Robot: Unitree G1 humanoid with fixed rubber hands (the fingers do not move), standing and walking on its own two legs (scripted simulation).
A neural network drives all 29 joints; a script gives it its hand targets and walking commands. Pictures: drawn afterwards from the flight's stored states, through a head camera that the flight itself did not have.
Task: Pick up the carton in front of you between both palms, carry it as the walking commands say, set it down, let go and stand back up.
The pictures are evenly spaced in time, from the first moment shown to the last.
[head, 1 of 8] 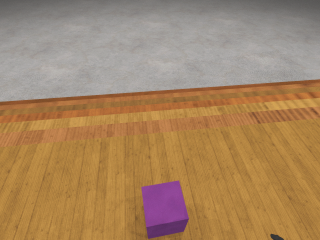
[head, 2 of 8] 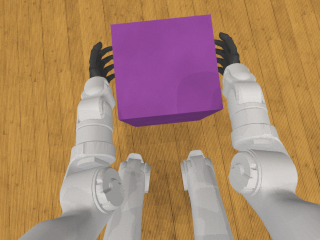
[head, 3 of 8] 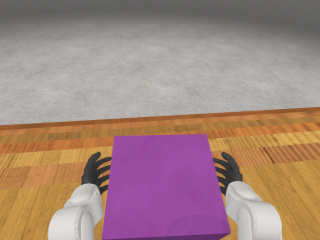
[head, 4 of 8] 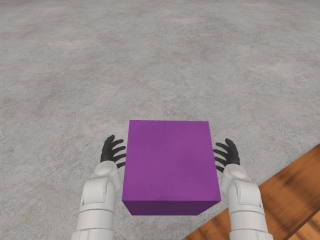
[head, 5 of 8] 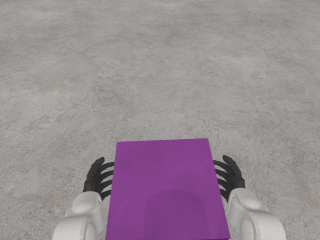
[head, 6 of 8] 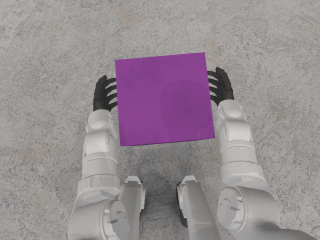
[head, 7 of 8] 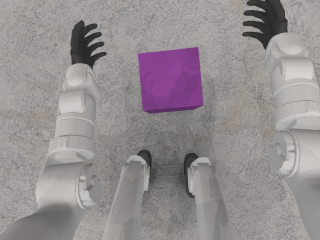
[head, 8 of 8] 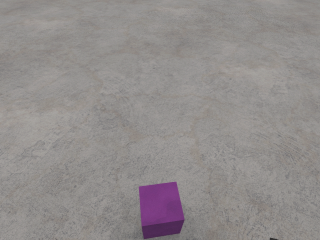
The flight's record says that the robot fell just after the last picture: no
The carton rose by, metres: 0.68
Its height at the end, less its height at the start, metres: -1.15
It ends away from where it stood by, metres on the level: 5.00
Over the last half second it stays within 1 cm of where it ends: yes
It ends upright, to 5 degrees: yes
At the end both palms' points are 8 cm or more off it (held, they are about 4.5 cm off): yes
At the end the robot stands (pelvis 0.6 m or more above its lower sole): yes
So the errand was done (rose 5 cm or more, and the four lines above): yes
